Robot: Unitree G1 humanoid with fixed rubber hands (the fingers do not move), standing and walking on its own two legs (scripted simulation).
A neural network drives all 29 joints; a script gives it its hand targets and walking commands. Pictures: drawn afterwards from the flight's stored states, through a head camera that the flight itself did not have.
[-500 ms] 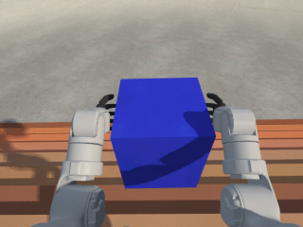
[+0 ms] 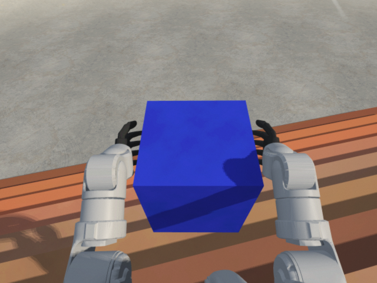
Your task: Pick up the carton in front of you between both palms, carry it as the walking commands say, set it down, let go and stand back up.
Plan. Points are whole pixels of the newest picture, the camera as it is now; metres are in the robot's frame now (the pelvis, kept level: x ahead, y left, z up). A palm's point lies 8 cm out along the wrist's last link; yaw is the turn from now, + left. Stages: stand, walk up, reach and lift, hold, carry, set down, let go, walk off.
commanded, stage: carry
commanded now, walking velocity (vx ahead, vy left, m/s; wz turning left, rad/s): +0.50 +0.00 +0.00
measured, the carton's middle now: (196, 171) +0.35 -0.04 +0.04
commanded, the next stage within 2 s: none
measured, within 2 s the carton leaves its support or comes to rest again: neither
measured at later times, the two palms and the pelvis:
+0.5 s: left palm (144, 128) +0.65 +0.11 -0.09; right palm (224, 113) +0.68 -0.18 -0.09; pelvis +0.33 -0.08 -0.18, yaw +1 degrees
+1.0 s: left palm (161, 104) +1.04 +0.07 -0.29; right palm (216, 100) +1.03 -0.23 -0.29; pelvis +0.70 -0.05 -0.37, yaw +1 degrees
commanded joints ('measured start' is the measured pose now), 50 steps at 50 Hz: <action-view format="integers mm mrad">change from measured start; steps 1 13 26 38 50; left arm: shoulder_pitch -492 -636 -839 -600 -620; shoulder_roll -844 -976 -1172 -1017 -996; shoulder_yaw -505 -668 -719 -681 -606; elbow -37 -168 -84 -113 -93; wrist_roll -231 -334 -563 -414 -319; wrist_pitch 4 -16 -31 -46 -45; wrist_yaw -177 -177 -254 -216 -198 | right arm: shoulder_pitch -708 -612 -673 -566 -723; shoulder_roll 1096 1127 1030 1004 1198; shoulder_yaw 683 626 490 638 677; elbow -72 -75 -78 -170 -102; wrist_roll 516 475 282 369 536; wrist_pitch -4 -57 -30 -19 -59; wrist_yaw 278 271 221 233 279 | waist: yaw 55 12 155 -154 -23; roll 67 166 -118 65 -90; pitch -432 -305 -330 -332 -295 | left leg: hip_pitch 580 173 -301 475 208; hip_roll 434 159 136 141 112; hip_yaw -720 -188 -107 -1 -265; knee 15 292 609 -298 196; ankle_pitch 920 476 217 723 355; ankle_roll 136 6 -150 29 1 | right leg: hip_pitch -403 237 337 29 -86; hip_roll -105 -65 -363 -65 -55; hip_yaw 158 -76 431 -89 -52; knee -231 -1096 -1050 211 -973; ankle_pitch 144 1162 832 655 1072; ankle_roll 14 10 -206 24 22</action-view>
